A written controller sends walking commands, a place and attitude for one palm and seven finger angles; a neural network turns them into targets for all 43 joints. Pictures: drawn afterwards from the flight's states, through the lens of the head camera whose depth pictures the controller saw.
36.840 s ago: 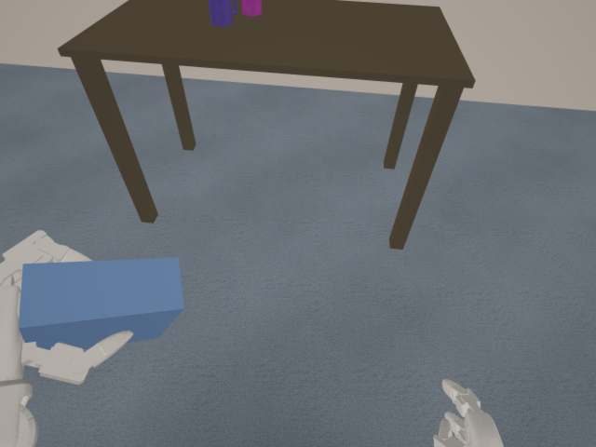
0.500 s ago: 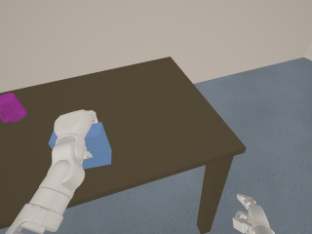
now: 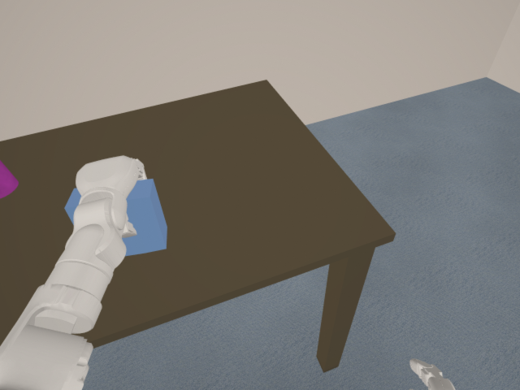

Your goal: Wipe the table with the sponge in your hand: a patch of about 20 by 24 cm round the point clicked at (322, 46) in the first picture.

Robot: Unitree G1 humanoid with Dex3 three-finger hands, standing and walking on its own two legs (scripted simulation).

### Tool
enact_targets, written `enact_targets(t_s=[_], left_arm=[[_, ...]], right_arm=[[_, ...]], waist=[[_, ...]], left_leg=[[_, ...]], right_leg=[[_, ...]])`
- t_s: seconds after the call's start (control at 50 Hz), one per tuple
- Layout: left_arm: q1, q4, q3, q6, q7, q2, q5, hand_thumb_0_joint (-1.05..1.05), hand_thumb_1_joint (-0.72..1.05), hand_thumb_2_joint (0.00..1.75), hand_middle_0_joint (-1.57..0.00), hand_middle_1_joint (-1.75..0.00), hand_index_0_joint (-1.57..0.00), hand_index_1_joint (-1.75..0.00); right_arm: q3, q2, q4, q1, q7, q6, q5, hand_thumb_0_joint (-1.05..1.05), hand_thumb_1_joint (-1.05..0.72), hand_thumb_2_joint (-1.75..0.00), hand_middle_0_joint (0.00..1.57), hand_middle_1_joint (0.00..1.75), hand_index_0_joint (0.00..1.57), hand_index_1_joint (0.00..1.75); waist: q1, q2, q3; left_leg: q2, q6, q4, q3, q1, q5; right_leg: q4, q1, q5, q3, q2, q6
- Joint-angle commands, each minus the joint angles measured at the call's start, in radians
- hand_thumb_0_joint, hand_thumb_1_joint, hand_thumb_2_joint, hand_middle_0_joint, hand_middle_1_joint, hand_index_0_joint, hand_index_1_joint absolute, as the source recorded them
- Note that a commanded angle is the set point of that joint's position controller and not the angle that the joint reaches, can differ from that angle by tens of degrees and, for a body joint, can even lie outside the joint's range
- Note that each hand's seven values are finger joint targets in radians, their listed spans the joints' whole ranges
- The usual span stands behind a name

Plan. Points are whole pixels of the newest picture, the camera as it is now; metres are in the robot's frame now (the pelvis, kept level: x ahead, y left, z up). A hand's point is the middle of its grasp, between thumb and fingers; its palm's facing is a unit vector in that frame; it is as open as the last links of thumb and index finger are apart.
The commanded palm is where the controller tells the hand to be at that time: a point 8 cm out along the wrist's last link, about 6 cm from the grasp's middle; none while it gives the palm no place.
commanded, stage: wipe forward along the middle lane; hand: left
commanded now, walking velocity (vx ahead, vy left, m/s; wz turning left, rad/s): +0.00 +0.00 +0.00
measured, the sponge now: (126, 229) +0.36 +0.27 +0.06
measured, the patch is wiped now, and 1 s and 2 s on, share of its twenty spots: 1.00 1.00 1.00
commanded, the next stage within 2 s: slide back across to the first lane in 0.52 s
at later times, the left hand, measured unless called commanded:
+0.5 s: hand (117, 182) +0.43 +0.29 +0.11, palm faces -0.10 -0.03 -0.99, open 9.5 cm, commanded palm +0.42 +0.30 +0.15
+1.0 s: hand (93, 175) +0.44 +0.34 +0.12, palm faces -0.04 -0.02 -1.00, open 9.6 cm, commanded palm +0.41 +0.34 +0.18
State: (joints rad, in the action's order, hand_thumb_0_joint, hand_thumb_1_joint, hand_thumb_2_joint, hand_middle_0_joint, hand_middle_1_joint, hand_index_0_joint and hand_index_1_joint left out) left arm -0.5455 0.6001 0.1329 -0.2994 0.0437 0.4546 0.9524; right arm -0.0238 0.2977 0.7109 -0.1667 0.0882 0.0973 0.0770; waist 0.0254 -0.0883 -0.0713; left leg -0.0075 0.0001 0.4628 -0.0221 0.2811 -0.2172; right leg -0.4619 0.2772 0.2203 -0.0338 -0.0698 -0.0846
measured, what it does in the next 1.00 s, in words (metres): shifts its weight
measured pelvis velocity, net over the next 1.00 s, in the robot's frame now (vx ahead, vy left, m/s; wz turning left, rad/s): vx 0.04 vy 0.05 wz -0.02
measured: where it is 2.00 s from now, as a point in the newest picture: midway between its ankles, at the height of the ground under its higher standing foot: outside the picture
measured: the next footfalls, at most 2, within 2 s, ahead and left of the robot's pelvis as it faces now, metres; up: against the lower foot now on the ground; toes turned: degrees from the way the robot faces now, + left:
none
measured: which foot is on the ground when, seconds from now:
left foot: down 0.00-1.00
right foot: down 0.00-1.00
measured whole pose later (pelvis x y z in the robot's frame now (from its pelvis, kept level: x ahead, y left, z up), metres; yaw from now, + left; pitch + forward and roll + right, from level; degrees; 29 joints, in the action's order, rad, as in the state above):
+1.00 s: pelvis +0.04 +0.05 +0.00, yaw -1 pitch +6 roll -1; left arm -0.62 0.70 0.04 -0.23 0.00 0.54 0.99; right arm 0.00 0.29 0.69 -0.21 0.06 0.13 0.08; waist -0.01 -0.07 -0.08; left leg 0.03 -0.05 0.43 0.01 0.29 -0.25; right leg -0.39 0.26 0.22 0.00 -0.03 -0.02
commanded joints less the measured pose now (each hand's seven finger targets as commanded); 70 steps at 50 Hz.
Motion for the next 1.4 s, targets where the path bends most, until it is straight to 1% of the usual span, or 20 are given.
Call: enact_targets(t_s=[0.0, 0.14, 0.3, 0.34, 0.38, 0.44, 0.58, 0.6, 0.68, 0.8, 0.84, 0.98, 1.0, 1.08, 1.14, 1.2, 1.24, 1.28, 1.34, 1.38], left_arm=[[-0.312, -0.009, -0.07, 0.017, -0.051, 0.247, 0.057, 0.0, 0.1, 1.3, -1.2, -1.6, -1.2, -1.6], [-0.366, 0.051, -0.121, 0.053, -0.066, 0.315, 0.06, 0.0, 0.1, 1.3, -1.2, -1.6, -1.2, -1.6], [-0.444, 0.136, -0.095, 0.078, -0.075, 0.317, 0.076, 0.0, 0.1, 1.3, -1.2, -1.6, -1.2, -1.6], [-0.483, 0.142, -0.14, 0.087, -0.076, 0.382, 0.079, 0.0, 0.1, 1.3, -1.2, -1.6, -1.2, -1.6], [-0.467, 0.18, -0.103, 0.089, -0.078, 0.335, 0.086, 0.0, 0.1, 1.3, -1.2, -1.6, -1.2, -1.6], [-0.494, 0.188, -0.142, 0.1, -0.077, 0.387, 0.094, 0.0, 0.1, 1.3, -1.2, -1.6, -1.2, -1.6], [-0.553, 0.235, -0.095, 0.107, -0.082, 0.344, 0.103, 0.0, 0.1, 1.3, -1.2, -1.6, -1.2, -1.6], [-0.543, 0.235, -0.087, 0.108, -0.084, 0.325, 0.099, 0.0, 0.1, 1.3, -1.2, -1.6, -1.2, -1.6], [-0.498, 0.178, -0.166, 0.125, -0.092, 0.409, 0.095, 0.0, 0.1, 1.3, -1.2, -1.6, -1.2, -1.6], [-0.449, 0.07, -0.168, 0.094, -0.09, 0.403, 0.085, 0.0, 0.1, 1.3, -1.2, -1.6, -1.2, -1.6], [-0.457, 0.03, -0.203, 0.082, -0.085, 0.446, 0.079, 0.0, 0.1, 1.3, -1.2, -1.6, -1.2, -1.6], [-0.414, -0.102, -0.131, 0.037, -0.047, 0.351, 0.061, 0.0, 0.1, 1.3, -1.2, -1.6, -1.2, -1.6], [-0.402, -0.108, -0.161, 0.032, -0.043, 0.386, 0.06, 0.0, 0.1, 1.3, -1.2, -1.6, -1.2, -1.6], [-0.425, -0.142, -0.135, 0.037, -0.017, 0.362, 0.054, 0.0, 0.1, 1.3, -1.2, -1.6, -1.2, -1.6], [-0.397, -0.189, -0.189, 0.046, -0.006, 0.412, 0.055, 0.0, 0.1, 1.3, -1.2, -1.6, -1.2, -1.6], [-0.391, -0.205, -0.156, 0.05, 0.002, 0.376, 0.063, 0.0, 0.1, 1.3, -1.2, -1.6, -1.2, -1.6], [-0.365, -0.218, -0.207, 0.056, 0.005, 0.427, 0.062, 0.0, 0.1, 1.3, -1.2, -1.6, -1.2, -1.6], [-0.345, -0.222, -0.179, 0.059, 0.009, 0.393, 0.062, 0.0, 0.1, 1.3, -1.2, -1.6, -1.2, -1.6], [-0.356, -0.244, -0.223, 0.066, 0.015, 0.445, 0.059, 0.0, 0.1, 1.3, -1.2, -1.6, -1.2, -1.6], [-0.274, -0.232, -0.189, 0.066, 0.022, 0.384, 0.047, 0.0, 0.1, 1.3, -1.2, -1.6, -1.2, -1.6]], right_arm=[[0.038, 0.117, -0.14, 0.113, 0.005, -0.041, 0.002, 0.0, -0.9, -0.9, 0.2, 0.3, 0.2, 0.3], [0.043, 0.125, -0.131, 0.083, 0.002, -0.035, 0.001, 0.0, -0.9, -0.9, 0.2, 0.3, 0.2, 0.3], [0.049, 0.131, -0.114, 0.041, -0.001, -0.027, 0.003, 0.0, -0.9, -0.9, 0.2, 0.3, 0.2, 0.3], [0.047, 0.136, -0.111, 0.038, 0.002, -0.025, 0.002, 0.0, -0.9, -0.9, 0.2, 0.3, 0.2, 0.3], [0.051, 0.134, -0.11, 0.018, -0.002, -0.023, 0.002, 0.0, -0.9, -0.9, 0.2, 0.3, 0.2, 0.3], [0.051, 0.138, -0.109, 0.014, -0.003, -0.019, 0.0, 0.0, -0.9, -0.9, 0.2, 0.3, 0.2, 0.3], [0.055, 0.14, -0.1, -0.021, -0.006, -0.012, 0.0, 0.0, -0.9, -0.9, 0.2, 0.3, 0.2, 0.3], [0.058, 0.139, -0.1, -0.022, -0.008, -0.014, -0.001, 0.0, -0.9, -0.9, 0.2, 0.3, 0.2, 0.3], [0.065, 0.14, -0.113, -0.021, -0.008, -0.006, -0.006, 0.0, -0.9, -0.9, 0.2, 0.3, 0.2, 0.3], [0.063, 0.136, -0.136, 0.021, -0.02, -0.001, 0.0, 0.0, -0.9, -0.9, 0.2, 0.3, 0.2, 0.3], [0.057, 0.138, -0.142, 0.044, -0.02, -0.001, 0.002, 0.0, -0.9, -0.9, 0.2, 0.3, 0.2, 0.3], [0.059, 0.13, -0.16, 0.064, -0.03, -0.008, 0.004, 0.0, -0.9, -0.9, 0.2, 0.3, 0.2, 0.3], [0.06, 0.134, -0.159, 0.066, -0.031, -0.006, 0.003, 0.0, -0.9, -0.9, 0.2, 0.3, 0.2, 0.3], [0.055, 0.132, -0.159, 0.068, -0.028, -0.009, 0.001, 0.0, -0.9, -0.9, 0.2, 0.3, 0.2, 0.3], [0.051, 0.132, -0.169, 0.084, -0.029, -0.007, -0.004, 0.0, -0.9, -0.9, 0.2, 0.3, 0.2, 0.3], [0.051, 0.128, -0.166, 0.078, -0.032, -0.003, -0.008, 0.0, -0.9, -0.9, 0.2, 0.3, 0.2, 0.3], [0.047, 0.13, -0.173, 0.09, -0.033, -0.001, -0.01, 0.0, -0.9, -0.9, 0.2, 0.3, 0.2, 0.3], [0.047, 0.125, -0.172, 0.085, -0.035, 0.0, -0.011, 0.0, -0.9, -0.9, 0.2, 0.3, 0.2, 0.3], [0.044, 0.133, -0.177, 0.094, -0.034, -0.001, -0.014, 0.0, -0.9, -0.9, 0.2, 0.3, 0.2, 0.3], [0.05, 0.129, -0.176, 0.084, -0.039, -0.002, -0.014, 0.0, -0.9, -0.9, 0.2, 0.3, 0.2, 0.3]], waist=[[-0.008, 0.165, -0.144], [-0.007, 0.156, -0.168], [-0.038, 0.153, -0.176], [-0.03, 0.138, -0.202], [-0.038, 0.143, -0.199], [-0.032, 0.128, -0.226], [-0.064, 0.123, -0.2], [-0.062, 0.133, -0.215], [-0.02, 0.116, -0.323], [-0.001, 0.065, -0.277], [0.01, 0.049, -0.277], [-0.001, 0.033, -0.273], [0.003, 0.034, -0.275], [-0.011, 0.034, -0.274], [0.011, 0.019, -0.298], [0.0, 0.014, -0.289], [0.017, 0.001, -0.294], [0.011, 0.017, -0.293], [0.018, 0.005, -0.307], [0.013, 0.028, -0.295]], left_leg=[[0.051, -0.056, -0.029, 0.026, 0.046, 0.015], [0.05, -0.057, -0.025, 0.019, 0.073, 0.031], [0.047, -0.062, -0.017, 0.032, 0.08, 0.034], [0.046, -0.059, -0.021, 0.024, 0.092, 0.036], [0.048, -0.061, -0.016, 0.031, 0.091, 0.052], [0.045, -0.061, -0.022, 0.023, 0.085, 0.073], [0.043, -0.063, -0.019, 0.026, 0.075, 0.077], [0.042, -0.064, -0.018, 0.029, 0.066, 0.08], [0.045, -0.066, -0.015, 0.033, 0.034, 0.167], [0.043, -0.069, -0.04, 0.024, -0.02, 0.229], [0.039, -0.067, -0.053, 0.011, -0.035, 0.259], [0.026, -0.06, -0.056, -0.014, -0.139, 0.342], [0.024, -0.058, -0.056, -0.019, -0.147, 0.351], [0.02, -0.05, -0.052, -0.032, -0.188, 0.402], [0.02, -0.044, -0.05, -0.035, -0.196, 0.469], [0.015, -0.034, -0.039, -0.037, -0.215, 0.516], [0.016, -0.031, -0.044, -0.042, -0.206, 0.536], [0.014, -0.027, -0.04, -0.043, -0.215, 0.548], [0.017, -0.03, -0.041, -0.043, -0.213, 0.565], [0.014, -0.032, -0.03, -0.038, -0.221, 0.572]], right_leg=[[0.127, -0.089, -0.025, 0.125, 0.064, 0.038], [0.116, -0.1, -0.076, 0.137, 0.065, 0.034], [0.116, -0.085, -0.096, 0.123, 0.066, 0.042], [0.111, -0.098, -0.096, 0.134, 0.067, 0.035], [0.102, -0.096, -0.131, 0.113, 0.064, 0.04], [0.098, -0.1, -0.156, 0.11, 0.061, 0.032], [0.1, -0.052, -0.156, 0.079, 0.053, 0.036], [0.102, -0.055, -0.156, 0.08, 0.055, 0.038], [0.076, -0.156, -0.274, 0.082, 0.056, 0.03], [0.085, -0.154, -0.29, 0.056, 0.048, 0.02], [0.085, -0.157, -0.283, 0.051, 0.045, 0.012], [0.096, -0.129, -0.279, 0.023, 0.033, 0.007], [0.098, -0.131, -0.278, 0.022, 0.032, 0.005], [0.098, -0.115, -0.292, 0.015, 0.031, 0.002], [0.096, -0.145, -0.335, 0.019, 0.034, -0.005], [0.095, -0.133, -0.356, 0.014, 0.035, -0.002], [0.096, -0.151, -0.358, 0.017, 0.034, -0.008], [0.095, -0.147, -0.357, 0.01, 0.034, -0.004], [0.097, -0.168, -0.386, 0.02, 0.037, -0.009], [0.097, -0.159, -0.392, 0.013, 0.038, 0.0]])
